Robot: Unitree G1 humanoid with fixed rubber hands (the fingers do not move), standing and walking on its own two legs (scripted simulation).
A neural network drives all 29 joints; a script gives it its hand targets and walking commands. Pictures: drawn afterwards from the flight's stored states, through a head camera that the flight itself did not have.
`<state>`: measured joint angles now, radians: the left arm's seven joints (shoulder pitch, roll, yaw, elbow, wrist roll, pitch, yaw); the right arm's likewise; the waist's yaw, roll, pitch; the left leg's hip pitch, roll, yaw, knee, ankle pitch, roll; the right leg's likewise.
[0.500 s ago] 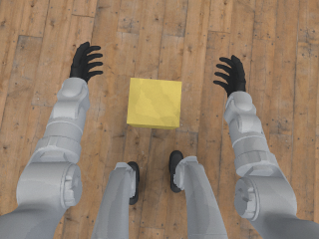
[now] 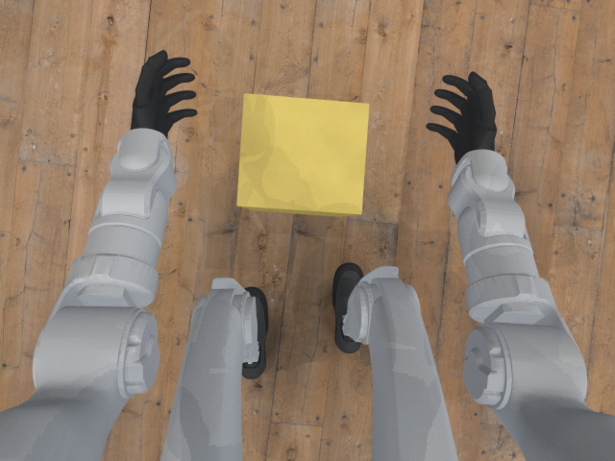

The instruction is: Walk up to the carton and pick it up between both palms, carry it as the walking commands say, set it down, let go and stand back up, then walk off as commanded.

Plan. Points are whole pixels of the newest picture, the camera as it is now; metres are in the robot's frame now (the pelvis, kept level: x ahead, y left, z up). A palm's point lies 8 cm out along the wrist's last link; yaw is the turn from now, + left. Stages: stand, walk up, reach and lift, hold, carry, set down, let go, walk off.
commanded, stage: reach and lift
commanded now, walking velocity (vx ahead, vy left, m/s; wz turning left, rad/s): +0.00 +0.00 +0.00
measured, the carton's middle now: (301, 167) +0.47 -0.02 -0.41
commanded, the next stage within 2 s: none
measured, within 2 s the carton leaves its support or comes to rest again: neither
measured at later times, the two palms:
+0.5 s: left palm (191, 153) +0.48 +0.15 -0.28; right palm (420, 166) +0.45 -0.21 -0.28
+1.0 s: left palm (201, 159) +0.48 +0.16 -0.35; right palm (422, 168) +0.45 -0.24 -0.35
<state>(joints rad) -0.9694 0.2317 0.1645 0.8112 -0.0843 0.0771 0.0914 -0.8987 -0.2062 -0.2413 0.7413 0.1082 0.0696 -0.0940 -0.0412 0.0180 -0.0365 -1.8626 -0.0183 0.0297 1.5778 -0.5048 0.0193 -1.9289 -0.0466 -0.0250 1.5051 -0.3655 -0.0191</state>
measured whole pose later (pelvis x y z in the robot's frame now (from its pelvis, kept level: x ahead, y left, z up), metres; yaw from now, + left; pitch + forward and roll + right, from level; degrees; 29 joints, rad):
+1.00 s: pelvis -0.02 +0.00 -0.17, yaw -1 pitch +36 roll +1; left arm -1.23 0.35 0.02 1.09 -0.26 -0.02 0.10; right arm -1.19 -0.39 0.04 1.05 0.38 -0.03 -0.12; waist -0.04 0.01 0.29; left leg -2.21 0.02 0.05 2.20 -0.63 0.04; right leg -2.31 0.00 0.00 2.10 -0.43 -0.01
